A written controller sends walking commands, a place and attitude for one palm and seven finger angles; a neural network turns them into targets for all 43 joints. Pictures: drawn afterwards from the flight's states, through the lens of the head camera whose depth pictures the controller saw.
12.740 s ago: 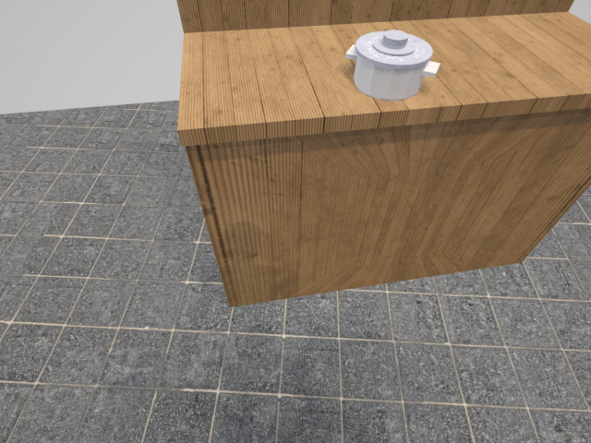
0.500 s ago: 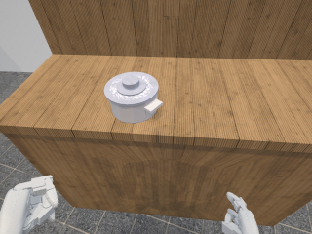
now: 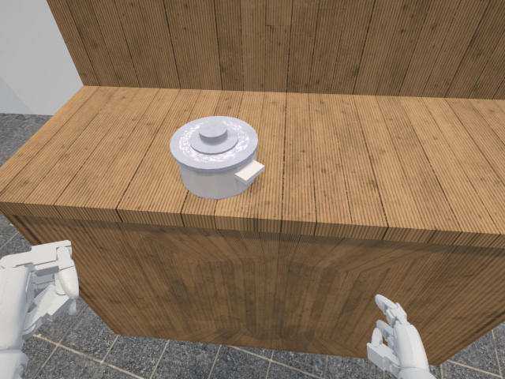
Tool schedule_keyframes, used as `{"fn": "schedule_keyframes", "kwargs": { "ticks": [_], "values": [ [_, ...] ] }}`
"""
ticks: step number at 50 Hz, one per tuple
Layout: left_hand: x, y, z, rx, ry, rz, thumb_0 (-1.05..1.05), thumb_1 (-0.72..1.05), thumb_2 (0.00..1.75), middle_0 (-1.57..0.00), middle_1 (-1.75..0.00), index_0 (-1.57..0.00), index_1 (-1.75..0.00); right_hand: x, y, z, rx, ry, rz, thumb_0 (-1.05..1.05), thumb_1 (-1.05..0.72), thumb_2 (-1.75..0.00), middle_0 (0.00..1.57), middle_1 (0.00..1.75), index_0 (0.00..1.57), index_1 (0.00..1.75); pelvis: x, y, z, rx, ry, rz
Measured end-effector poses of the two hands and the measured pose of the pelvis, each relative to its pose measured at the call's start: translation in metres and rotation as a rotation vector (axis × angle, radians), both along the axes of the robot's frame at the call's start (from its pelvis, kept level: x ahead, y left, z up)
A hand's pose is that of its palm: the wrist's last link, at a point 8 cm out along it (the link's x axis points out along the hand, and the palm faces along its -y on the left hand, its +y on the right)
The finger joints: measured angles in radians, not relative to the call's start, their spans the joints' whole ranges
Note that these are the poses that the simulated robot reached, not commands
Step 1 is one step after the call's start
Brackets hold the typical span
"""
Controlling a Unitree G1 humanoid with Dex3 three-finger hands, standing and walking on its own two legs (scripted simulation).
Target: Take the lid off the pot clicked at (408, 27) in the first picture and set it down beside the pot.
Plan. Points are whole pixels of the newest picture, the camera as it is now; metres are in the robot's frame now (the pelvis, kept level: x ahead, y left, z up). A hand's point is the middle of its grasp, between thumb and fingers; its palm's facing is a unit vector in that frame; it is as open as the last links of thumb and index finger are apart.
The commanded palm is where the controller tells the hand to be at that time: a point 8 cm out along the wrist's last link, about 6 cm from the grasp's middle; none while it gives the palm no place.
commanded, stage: raise the hand higher, near the body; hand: left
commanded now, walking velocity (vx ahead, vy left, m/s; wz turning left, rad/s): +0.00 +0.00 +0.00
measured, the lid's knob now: (213, 131) +0.49 +0.15 +0.15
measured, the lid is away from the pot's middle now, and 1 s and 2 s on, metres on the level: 0.00 0.00 0.00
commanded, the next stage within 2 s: reach forward and open the fingers in 0.22 s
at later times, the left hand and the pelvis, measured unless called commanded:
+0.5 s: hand (48, 265) +0.17 +0.26 +0.18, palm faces +0.37 -0.33 -0.87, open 3.0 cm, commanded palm +0.13 +0.27 +0.22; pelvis -0.02 +0.01 -0.01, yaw +1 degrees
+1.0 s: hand (51, 247) +0.20 +0.27 +0.18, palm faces -0.02 -0.04 -1.00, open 6.0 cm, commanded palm +0.17 +0.26 +0.25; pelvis -0.06 +0.01 -0.01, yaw +3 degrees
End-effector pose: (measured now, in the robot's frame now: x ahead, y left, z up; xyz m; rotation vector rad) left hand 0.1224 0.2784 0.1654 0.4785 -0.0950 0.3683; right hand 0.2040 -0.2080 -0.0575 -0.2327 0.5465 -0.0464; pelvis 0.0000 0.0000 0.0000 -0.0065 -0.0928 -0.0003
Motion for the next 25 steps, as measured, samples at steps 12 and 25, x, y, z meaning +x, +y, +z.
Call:
{"fn": "schedule_keyframes", "kwargs": {
  "ticks": [12, 25],
  "values": [
    [0.006, 0.001, 0.030, 0.045, -0.146, -0.034, 0.01, 0.89, 0.90, -1.31, -1.50, -1.30, -1.50, -0.016, 0.013, -0.010, 0.017, 0.047, 0.031, 0.02, -0.90, -0.90, 0.21, 0.30, 0.20, 0.30, -0.006, 0.003, 0.000, -0.004, -0.009, -0.002],
    [0.009, -0.008, 0.059, 0.700, 0.041, 0.059, 0.01, 0.82, 0.95, -1.29, -1.41, -1.29, -1.42, -0.018, 0.005, -0.027, 0.011, 0.162, 0.075, 0.02, -0.90, -0.90, 0.21, 0.30, 0.20, 0.30, -0.023, 0.008, -0.008, -0.002, 0.035, 0.012]
  ]
}}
